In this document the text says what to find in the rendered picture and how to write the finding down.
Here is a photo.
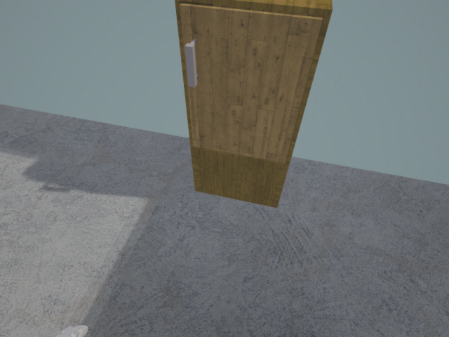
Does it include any cupboard door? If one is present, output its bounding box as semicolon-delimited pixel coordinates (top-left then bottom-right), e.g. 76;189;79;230
180;4;323;163

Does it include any handle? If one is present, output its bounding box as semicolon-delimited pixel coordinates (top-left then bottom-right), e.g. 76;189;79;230
185;39;199;87

